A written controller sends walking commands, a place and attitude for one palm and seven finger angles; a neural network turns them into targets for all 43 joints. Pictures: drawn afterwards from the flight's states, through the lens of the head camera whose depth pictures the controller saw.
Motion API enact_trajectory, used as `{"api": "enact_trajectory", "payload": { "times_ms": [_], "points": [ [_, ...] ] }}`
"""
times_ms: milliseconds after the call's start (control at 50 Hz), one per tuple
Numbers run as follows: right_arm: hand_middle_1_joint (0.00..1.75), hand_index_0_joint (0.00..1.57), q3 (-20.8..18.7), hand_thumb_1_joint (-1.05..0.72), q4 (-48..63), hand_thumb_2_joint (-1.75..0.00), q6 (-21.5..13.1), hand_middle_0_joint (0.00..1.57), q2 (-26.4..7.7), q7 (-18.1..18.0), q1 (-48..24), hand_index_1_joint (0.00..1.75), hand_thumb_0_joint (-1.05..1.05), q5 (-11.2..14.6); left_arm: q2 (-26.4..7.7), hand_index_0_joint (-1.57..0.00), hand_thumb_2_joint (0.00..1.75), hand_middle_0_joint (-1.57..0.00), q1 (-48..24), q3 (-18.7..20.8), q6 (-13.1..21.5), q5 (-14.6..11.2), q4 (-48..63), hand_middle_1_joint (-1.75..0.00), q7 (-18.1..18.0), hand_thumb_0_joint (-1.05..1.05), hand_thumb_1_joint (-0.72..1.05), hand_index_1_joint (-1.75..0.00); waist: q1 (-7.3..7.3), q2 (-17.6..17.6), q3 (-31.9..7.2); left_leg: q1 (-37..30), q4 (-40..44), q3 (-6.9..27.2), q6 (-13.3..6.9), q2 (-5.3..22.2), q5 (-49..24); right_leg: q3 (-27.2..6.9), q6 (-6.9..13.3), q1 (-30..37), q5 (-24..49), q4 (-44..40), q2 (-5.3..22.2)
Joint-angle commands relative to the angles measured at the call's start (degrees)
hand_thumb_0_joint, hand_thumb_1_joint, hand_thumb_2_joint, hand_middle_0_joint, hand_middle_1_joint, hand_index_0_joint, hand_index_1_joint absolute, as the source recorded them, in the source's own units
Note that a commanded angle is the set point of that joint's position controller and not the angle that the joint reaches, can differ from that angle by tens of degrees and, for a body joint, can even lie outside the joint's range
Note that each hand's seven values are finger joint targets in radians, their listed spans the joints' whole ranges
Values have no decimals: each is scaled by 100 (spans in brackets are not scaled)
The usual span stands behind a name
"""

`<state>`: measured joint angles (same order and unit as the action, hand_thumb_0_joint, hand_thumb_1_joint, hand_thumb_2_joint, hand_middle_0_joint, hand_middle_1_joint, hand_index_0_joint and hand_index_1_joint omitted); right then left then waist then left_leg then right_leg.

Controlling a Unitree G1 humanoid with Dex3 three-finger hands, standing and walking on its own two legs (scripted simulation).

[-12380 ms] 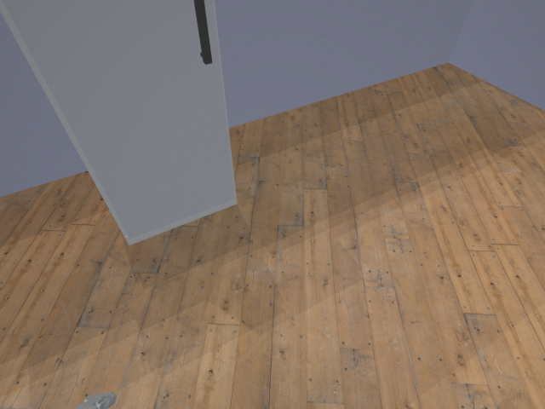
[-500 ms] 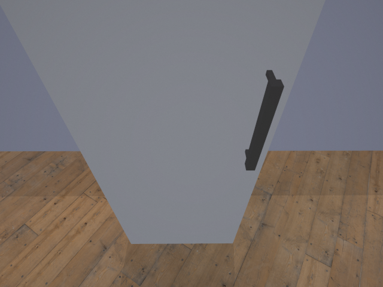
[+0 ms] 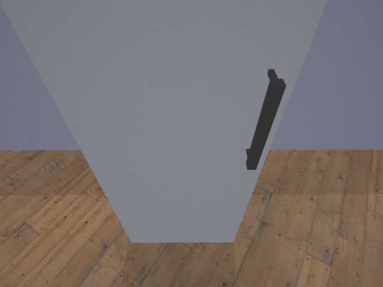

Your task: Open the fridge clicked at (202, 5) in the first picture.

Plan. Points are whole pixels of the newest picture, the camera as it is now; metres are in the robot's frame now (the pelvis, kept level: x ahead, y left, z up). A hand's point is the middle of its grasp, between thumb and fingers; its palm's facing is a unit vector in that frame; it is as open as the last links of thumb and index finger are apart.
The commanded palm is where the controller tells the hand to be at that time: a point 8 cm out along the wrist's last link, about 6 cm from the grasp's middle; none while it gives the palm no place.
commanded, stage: look again from close up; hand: right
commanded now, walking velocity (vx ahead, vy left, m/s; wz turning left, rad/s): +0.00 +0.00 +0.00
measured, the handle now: (260, 125) +0.42 -0.12 +0.13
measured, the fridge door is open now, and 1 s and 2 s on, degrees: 0 0 0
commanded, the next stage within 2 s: raise the hand to about handle height in 0.06 s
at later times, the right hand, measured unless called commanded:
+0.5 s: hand (322, 283) +0.16 -0.24 -0.03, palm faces +0.02 +1.00 -0.08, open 8.1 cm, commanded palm +0.12 -0.29 -0.03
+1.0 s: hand (342, 256) +0.19 -0.26 +0.03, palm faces +0.02 +1.00 -0.08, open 11.1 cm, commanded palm +0.16 -0.30 +0.04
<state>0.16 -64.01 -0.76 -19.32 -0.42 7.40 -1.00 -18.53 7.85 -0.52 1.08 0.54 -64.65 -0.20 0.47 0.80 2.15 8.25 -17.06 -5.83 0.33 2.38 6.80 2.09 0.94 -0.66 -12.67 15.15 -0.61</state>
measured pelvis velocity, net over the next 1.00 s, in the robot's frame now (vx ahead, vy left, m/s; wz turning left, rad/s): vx -0.03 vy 0.00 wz -0.01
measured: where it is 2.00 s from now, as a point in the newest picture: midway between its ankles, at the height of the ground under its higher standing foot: outside the picture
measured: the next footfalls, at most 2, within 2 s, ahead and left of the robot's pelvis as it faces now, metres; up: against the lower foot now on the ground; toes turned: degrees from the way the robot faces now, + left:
none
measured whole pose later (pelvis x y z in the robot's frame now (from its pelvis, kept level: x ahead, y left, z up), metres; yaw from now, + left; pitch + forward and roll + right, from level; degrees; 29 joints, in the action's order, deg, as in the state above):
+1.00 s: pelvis -0.03 +0.00 -0.05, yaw +0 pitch +6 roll +1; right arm -22.8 -6.0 -14.0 -21.1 27.5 16.0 22.7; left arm -15.6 16.5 -2.2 18.2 -3.0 -33.1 -4.6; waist 0.7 -1.7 -3.9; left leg 34.0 -45.6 -6.5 -0.4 2.7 17.9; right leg 0.8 0.9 -29.1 -27.1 49.8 1.1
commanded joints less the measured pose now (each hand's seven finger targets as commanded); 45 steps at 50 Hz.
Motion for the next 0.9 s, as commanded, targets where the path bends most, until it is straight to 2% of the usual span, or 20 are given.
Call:
{"api": "enact_trajectory", "payload": {
  "times_ms": [0,120,140,160,180,200,220,240,260,280,300,340,400,440,500,540,580,660,800,880],
  "points": [
    [30,20,-238,-90,365,-90,-130,20,-1143,-58,-206,30,0,15,-1172,-20,90,-20,-185,228,149,8,312,-30,-79,0,90,-30,4,-95,-294,-551,100,722,-140,691,-923,-599,15,-499,1149,-298,858],
    [30,20,-240,-90,352,-90,-131,20,-1140,-57,-217,30,0,13,-1183,-20,90,-20,-204,227,156,7,306,-30,-79,0,90,-30,4,-87,-358,-588,106,717,-137,705,-954,-603,15,-469,1207,-292,858],
    [30,20,-139,-90,279,-90,-225,20,-382,-250,597,30,0,17,-573,-20,90,-20,58,163,189,-46,647,-30,6,0,90,-30,-17,-434,-437,-399,-596,889,-87,777,-2008,-175,-56,-813,1269,703,959],
    [32,20,-2682,-88,7556,-89,-1419,20,-2633,-42,-3591,32,0,849,-662,-20,90,-20,227,352,739,-263,2388,-30,-270,0,90,-30,-309,-1074,-2446,-1207,-744,384,-308,-26,-1940,-415,-254,54,2273,428,-123],
    [33,20,-2270,-85,5384,-88,-1234,20,-1935,38,-232,33,0,580,-661,-20,90,-20,-230,362,1133,-153,2508,-30,-435,0,90,-30,312,-1575,-1681,-635,-848,214,-450,-14,-950,-126,-183,-188,2835,520,98],
    [34,21,-1766,-83,4936,-87,-921,21,-716,142,825,34,0,1065,-528,-20,90,-20,14,377,1239,-155,2531,-30,-309,0,90,-30,42,-1694,-1042,-211,-708,-6,-412,-25,-407,-173,-449,-479,2506,591,97],
    [36,21,-1719,-81,5115,-86,-1139,21,-359,326,629,36,0,1164,-433,-20,90,-20,347,420,1293,-231,2491,-30,-234,0,90,-30,-60,-777,-560,154,-762,-5,-305,-112,-463,-225,-356,-773,2054,738,97],
    [37,21,-1843,-78,5313,-85,-1530,21,-434,515,428,37,0,1365,-578,-20,90,-20,88,526,1396,-178,2806,-30,-233,0,90,-30,-115,-228,-23,602,-962,-42,-246,-137,-172,-287,-234,-1339,1292,1019,54],
    [39,21,-1913,-76,4810,-84,-1887,21,-259,781,1007,39,0,1476,-548,-20,90,-20,198,552,1465,-148,2890,-30,-232,0,90,-30,-34,383,-20,974,-1198,-102,-193,-156,296,-285,-176,-1823,676,1206,38],
    [40,21,-1947,-74,4477,-83,-2260,21,-75,1079,1398,40,0,1623,-546,-20,90,-20,115,537,1539,-148,3038,-30,-212,0,90,-30,41,676,84,1425,-1493,-82,-180,-177,753,-285,-153,-2373,100,1504,-28],
    [42,21,-2227,-71,4185,-82,-2650,21,-177,1396,1660,42,0,1727,-552,-20,90,-20,118,560,1596,-167,3142,-30,-169,0,90,-30,185,496,31,1596,-1806,-25,-236,-159,911,-234,-211,-2678,-106,1758,-91],
    [45,22,-2116,-67,4325,-80,-3412,22,-3,2161,1834,45,0,1983,-498,-20,90,-20,25,531,1756,-186,3430,-30,-84,0,90,-30,289,399,-572,2053,-2457,165,-243,-138,1232,-154,-192,-3242,-430,2436,-159],
    [50,22,-2596,-60,4462,-77,-3980,22,-666,3205,1410,50,0,2338,-629,-20,90,-20,112,516,1963,-256,3759,-30,-25,0,90,-30,202,188,-1271,2418,-3075,579,-262,-74,1477,-184,-156,-3877,-622,3254,-143],
    [53,22,-2906,-55,5012,-75,-3786,22,-1085,3745,910,53,0,2722,-628,-20,90,-20,90,469,2031,-330,4089,-30,-110,0,90,-30,154,171,-1782,2185,-2954,964,-221,41,1985,-135,-61,-4135,-814,3537,-125],
    [57,23,-3138,-48,6010,-72,-3231,23,-1420,3739,131,57,0,2980,-616,-20,90,-20,135,399,2004,-330,4187,-30,-312,0,90,-30,112,-194,-1931,1967,-2920,986,-186,-50,1898,-197,22,-4026,-646,3593,-37],
    [60,23,-2957,-43,6575,-70,-2955,23,-1322,3500,47,60,0,2837,-536,-20,90,-20,217,349,2021,-312,4158,-30,-382,0,90,-30,43,-553,-1912,1960,-2942,828,-173,-108,1539,-282,40,-3824,-442,3507,16],
    [63,24,-2693,-39,6915,-68,-2724,24,-1141,3247,155,63,0,2642,-484,-20,90,-20,296,340,2040,-312,4105,-30,-428,0,90,-30,-42,-490,-1826,2023,-2917,700,-134,-150,1283,-321,62,-3754,-339,3453,33],
    [69,24,-2729,-29,6894,-64,-2234,24,-1237,2960,441,69,0,2421,-432,-20,90,-20,295,293,2008,-337,4033,-30,-459,0,90,-30,-28,-579,-1634,1936,-2747,529,-121,-146,1195,-378,21,-3678,-315,3216,47],
    [80,25,-2953,-13,6812,-57,-1792,25,-1282,2853,662,80,0,2610,-415,-20,90,-20,231,207,2025,-357,4113,-30,-476,0,90,-30,122,-475,-1538,1451,-2390,439,-132,-124,1069,-374,-14,-3432,-178,2811,35],
    [86,26,-2875,-4,6857,-53,-1733,26,-1284,2809,484,86,0,2573,-456,-20,90,-20,309,187,2086,-377,4096,-30,-479,0,90,-30,68,-286,-1477,1450,-2215,383,-84,-125,1155,-379,0,-3263,-282,2601,52]
  ]
}}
